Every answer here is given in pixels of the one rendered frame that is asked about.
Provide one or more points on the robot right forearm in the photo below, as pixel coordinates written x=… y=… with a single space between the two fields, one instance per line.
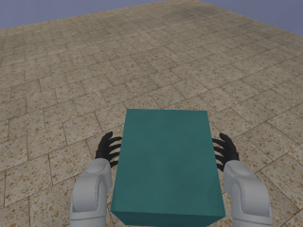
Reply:
x=250 y=199

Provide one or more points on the robot left forearm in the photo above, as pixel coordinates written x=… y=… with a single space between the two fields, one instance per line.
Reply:
x=88 y=206

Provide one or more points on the robot left hand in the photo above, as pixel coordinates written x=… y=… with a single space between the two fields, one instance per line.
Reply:
x=104 y=149

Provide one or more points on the carton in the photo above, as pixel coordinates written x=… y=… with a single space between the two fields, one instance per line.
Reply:
x=167 y=174

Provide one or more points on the robot right hand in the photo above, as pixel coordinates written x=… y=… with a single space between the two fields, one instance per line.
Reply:
x=228 y=152

